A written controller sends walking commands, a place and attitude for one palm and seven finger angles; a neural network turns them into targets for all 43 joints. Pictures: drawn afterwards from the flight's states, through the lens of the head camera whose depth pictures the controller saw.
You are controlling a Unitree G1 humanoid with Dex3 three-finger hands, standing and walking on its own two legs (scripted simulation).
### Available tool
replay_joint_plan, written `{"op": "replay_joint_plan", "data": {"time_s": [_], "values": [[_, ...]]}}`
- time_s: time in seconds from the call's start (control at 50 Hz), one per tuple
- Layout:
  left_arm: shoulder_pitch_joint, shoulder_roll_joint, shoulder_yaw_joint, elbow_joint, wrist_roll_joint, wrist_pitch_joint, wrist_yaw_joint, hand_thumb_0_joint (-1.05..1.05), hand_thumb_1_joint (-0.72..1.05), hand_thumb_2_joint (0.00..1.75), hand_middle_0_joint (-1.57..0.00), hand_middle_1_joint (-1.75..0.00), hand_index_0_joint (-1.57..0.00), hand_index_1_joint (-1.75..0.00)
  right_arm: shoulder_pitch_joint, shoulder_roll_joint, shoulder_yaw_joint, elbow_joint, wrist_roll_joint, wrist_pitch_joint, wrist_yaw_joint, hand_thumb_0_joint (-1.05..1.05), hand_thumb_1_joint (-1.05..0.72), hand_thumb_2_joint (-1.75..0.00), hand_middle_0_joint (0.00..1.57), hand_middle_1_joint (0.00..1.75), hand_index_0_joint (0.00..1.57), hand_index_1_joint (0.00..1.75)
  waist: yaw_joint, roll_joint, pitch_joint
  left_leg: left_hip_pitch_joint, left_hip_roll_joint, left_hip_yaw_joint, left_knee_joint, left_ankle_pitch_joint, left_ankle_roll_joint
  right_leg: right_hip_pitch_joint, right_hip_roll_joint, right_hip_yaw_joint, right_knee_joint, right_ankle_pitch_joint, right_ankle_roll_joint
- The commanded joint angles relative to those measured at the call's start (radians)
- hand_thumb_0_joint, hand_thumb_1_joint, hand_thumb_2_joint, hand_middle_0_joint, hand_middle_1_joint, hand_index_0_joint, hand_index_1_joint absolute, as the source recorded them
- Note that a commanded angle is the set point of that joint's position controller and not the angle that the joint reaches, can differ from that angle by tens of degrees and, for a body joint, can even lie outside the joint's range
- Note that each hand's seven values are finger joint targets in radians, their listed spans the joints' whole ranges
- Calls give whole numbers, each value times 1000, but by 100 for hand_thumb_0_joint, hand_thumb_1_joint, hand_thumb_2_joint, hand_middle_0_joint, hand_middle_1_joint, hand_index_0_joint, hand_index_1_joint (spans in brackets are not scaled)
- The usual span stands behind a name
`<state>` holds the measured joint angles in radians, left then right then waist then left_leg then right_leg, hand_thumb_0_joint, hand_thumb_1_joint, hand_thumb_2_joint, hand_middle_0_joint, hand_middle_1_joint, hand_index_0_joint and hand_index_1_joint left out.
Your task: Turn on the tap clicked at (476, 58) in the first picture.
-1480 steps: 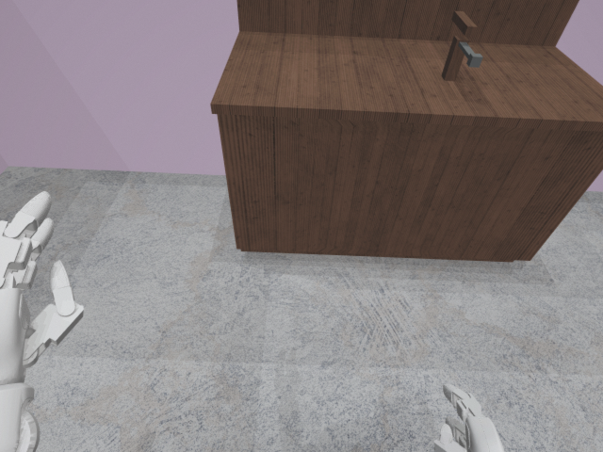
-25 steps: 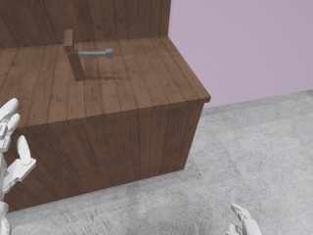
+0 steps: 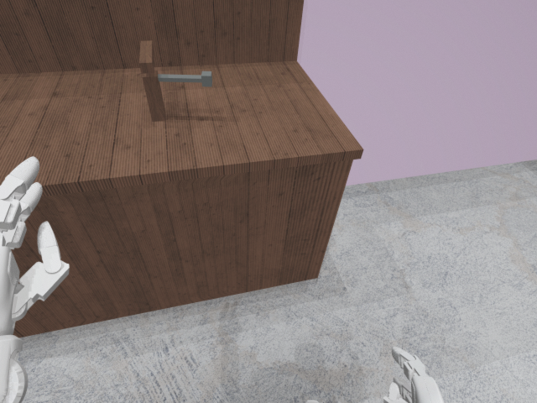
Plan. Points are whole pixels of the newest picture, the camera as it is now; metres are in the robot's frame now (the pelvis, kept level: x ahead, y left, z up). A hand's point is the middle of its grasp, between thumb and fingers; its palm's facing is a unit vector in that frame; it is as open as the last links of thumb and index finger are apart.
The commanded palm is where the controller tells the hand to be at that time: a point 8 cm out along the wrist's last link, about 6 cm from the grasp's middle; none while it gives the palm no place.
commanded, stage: stop stepping back and stand still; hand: left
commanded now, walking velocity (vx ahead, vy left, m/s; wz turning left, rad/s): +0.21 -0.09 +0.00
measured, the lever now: (206, 78) +0.82 +0.20 +0.11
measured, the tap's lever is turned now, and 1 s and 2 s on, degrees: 80 80 80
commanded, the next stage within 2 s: stand and check the lever's angle in 0.40 s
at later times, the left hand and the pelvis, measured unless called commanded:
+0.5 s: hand (79, 263) +0.21 +0.22 +0.19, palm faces +0.42 -0.83 -0.37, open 7.5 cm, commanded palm +0.16 +0.26 +0.20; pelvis +0.00 -0.02 +0.01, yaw +1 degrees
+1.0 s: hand (77, 240) +0.24 +0.23 +0.18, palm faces +0.41 -0.84 -0.35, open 7.5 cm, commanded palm +0.19 +0.27 +0.20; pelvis +0.03 -0.01 +0.02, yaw +0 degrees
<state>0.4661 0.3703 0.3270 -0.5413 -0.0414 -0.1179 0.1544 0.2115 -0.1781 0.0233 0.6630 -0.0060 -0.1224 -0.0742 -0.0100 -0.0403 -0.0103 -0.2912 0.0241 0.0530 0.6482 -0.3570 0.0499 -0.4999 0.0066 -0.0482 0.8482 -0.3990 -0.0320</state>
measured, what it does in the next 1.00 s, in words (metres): steps on the spot: right foot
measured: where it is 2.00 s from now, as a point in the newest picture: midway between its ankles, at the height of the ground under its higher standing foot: outside the picture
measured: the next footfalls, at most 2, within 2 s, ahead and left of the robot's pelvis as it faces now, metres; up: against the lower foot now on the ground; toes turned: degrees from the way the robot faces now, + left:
right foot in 0.22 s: +0.07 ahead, -0.13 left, +0.00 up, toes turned -3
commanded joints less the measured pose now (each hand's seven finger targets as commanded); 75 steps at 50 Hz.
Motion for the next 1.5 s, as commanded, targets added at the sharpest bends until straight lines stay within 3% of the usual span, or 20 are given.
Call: {"op": "replay_joint_plan", "data": {"time_s": [0.0, 0.04, 0.12, 0.16, 0.18, 0.2, 0.22, 0.28, 0.32, 0.36, 0.4, 0.42, 0.44, 0.48, 0.54, 0.56, 0.62, 0.68, 0.96, 1.48], "values": [[-138, 180, 127, -123, 6, -75, 8, 0, 90, 90, -20, -30, -20, -30, -60, -109, -52, -141, 32, -67, 29, 0, -90, -90, 20, 30, 20, 30, -24, 229, 42, -20, 306, -467, -442, -190, 195, -264, -5, 113, 560, -16, 38], [-107, 145, 104, -53, 1, -75, -5, 0, 90, 90, -20, -30, -20, -30, -83, -123, -50, -115, 39, -58, 34, 0, -90, -90, 20, 30, 20, 30, -6, 97, 91, -25, 291, -377, -408, -224, 166, -217, -61, 94, 299, 45, 31], [-68, 131, 99, -131, -8, -74, -7, 0, 90, 90, -20, -30, -20, -30, -86, -147, -49, -165, 24, -51, 15, 0, -90, -90, 20, 30, 20, 30, -1, 280, -21, -42, 202, -203, -368, -243, 87, 161, 2, -54, -207, -10, 21], [-83, 138, 105, -140, -2, -66, 2, 0, 90, 90, -20, -30, -20, -30, -92, -152, -55, -178, 17, -41, 9, 0, -90, -90, 20, 30, 20, 30, 20, 191, -61, -147, 139, -133, -188, -264, 51, 398, 22, -66, -405, 62, 7], [-58, 144, 104, -112, 4, -60, 0, 0, 90, 90, -20, -30, -20, -30, -86, -141, -59, -177, 15, -37, 8, 0, -90, -90, 20, 30, 20, 30, 21, 15, -62, -233, 58, -44, 74, -199, 24, 453, -79, 82, -481, 58, -48], [-99, 159, 102, -137, -3, -59, -2, 0, 90, 90, -20, -30, -20, -30, -103, -126, -59, -181, 18, -27, 10, 0, -90, -90, 20, 30, 20, 30, 24, -204, -61, -355, -20, -3, 349, -160, -12, 458, -272, 413, -614, -16, -137], [-165, 188, 125, -181, -10, -71, 4, 0, 90, 90, -20, -30, -20, -30, -102, -121, -61, -177, 21, -40, 13, 0, -90, -90, 20, 30, 20, 30, 17, -221, -69, -366, -10, -55, 486, -109, -25, 409, -377, 530, -657, -28, -190], [-143, 214, 154, -205, -19, -81, 4, 0, 90, 90, -20, -30, -20, -30, -95, -131, -65, -150, 26, -27, 13, 0, -90, -90, 20, 30, 20, 30, -11, -23, -27, -199, 72, -131, 358, -31, -29, 215, -353, 350, -587, 48, -177], [-102, 192, 144, -220, -16, -86, 19, 0, 90, 90, -20, -30, -20, -30, -123, -104, -47, -163, 20, -18, 0, 0, -90, -90, 20, 30, 20, 30, -6, -37, -45, 11, 56, -48, 67, 8, -16, 131, -283, 208, -535, -24, -125], [-57, 171, 134, -205, -22, -90, 34, 0, 90, 90, -20, -30, -20, -30, -123, -116, -51, -169, 11, -24, -16, 0, -90, -90, 20, 30, 20, 30, -7, 50, -45, 133, 3, 12, -126, 29, -12, 120, -201, 149, -482, -114, -78], [-62, 149, 120, -219, -25, -94, 37, 0, 90, 90, -20, -30, -20, -30, -126, -162, -64, -192, 11, -32, -22, 0, -90, -90, 20, 30, 20, 30, 4, 228, -14, 103, 150, -250, -301, -84, 53, 95, -64, 60, -304, -78, -4], [-58, 157, 134, -203, -20, -93, 41, 0, 90, 90, -20, -30, -20, -30, -119, -175, -68, -202, 18, -34, -22, 0, -90, -90, 20, 30, 20, 30, 13, 231, -39, 52, 197, -319, -335, -67, 71, 158, -6, 4, -237, 5, 24], [-44, 150, 129, -161, -17, -90, 32, 0, 90, 90, -20, -30, -20, -30, -115, -160, -66, -188, 29, -36, -17, 0, -90, -90, 20, 30, 20, 30, 7, 241, -30, -39, 187, -323, -386, -244, 56, 213, -2, 12, -239, -34, 35], [-52, 157, 135, -151, -6, -88, 27, 0, 90, 90, -20, -30, -20, -30, -124, -144, -57, -190, 26, -43, -16, 0, -90, -90, 20, 30, 20, 30, 12, 217, 24, -99, 135, -236, -342, -209, 38, 265, -22, 34, -345, 48, 29], [-37, 139, 110, -132, -15, -95, 19, 0, 90, 90, -20, -30, -20, -30, -101, -142, -66, -181, 18, -49, -1, 0, -90, -90, 20, 30, 20, 30, 4, -76, -33, -32, 29, -74, -64, 68, -16, 289, -157, 218, -518, 146, -29], [-58, 138, 101, -155, -21, -94, 19, 0, 90, 90, -20, -30, -20, -30, -104, -142, -67, -181, 20, -50, 3, 0, -90, -90, 20, 30, 20, 30, -1, -92, -57, -21, 19, -60, -22, 123, -25, 309, -208, 257, -525, 230, -56], [-61, 147, 105, -177, -25, -95, 22, 0, 90, 90, -20, -30, -20, -30, -114, -144, -63, -184, 17, -46, 5, 0, -90, -90, 20, 30, 20, 30, 3, 30, -97, 67, 38, -73, -131, 261, -29, 347, -182, 182, -444, 427, -36], [-46, 152, 116, -173, -23, -91, 22, 0, 90, 90, -20, -30, -20, -30, -130, -147, -62, -196, 16, -34, -3, 0, -90, -90, 20, 30, 20, 30, 9, 112, -109, 155, 78, -99, -172, 401, -14, 315, -108, 100, -408, 415, 4], [-47, 132, 92, -169, -28, -82, 14, 0, 90, 90, -20, -30, -20, -30, -137, -145, -55, -224, 16, -5, -1, 0, -90, -90, 20, 30, 20, 30, 15, 91, -137, 158, 85, -101, -226, 431, -26, 370, -72, 63, -435, 429, 19], [-58, 135, 88, -120, -21, -83, 23, 0, 90, 90, -20, -30, -20, -30, -151, -148, -56, -208, 11, -9, -11, 0, -90, -90, 20, 30, 20, 30, 14, 104, -68, 93, 64, -105, -290, 171, -28, 330, -70, 83, -515, 251, 15]]}}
